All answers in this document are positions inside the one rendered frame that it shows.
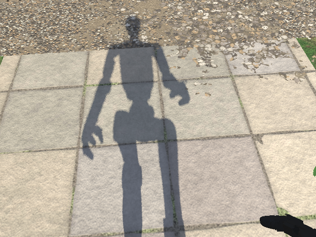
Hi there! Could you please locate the right robot hand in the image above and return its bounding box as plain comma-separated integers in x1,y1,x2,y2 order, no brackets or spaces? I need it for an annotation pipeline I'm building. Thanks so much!
260,214,316,237

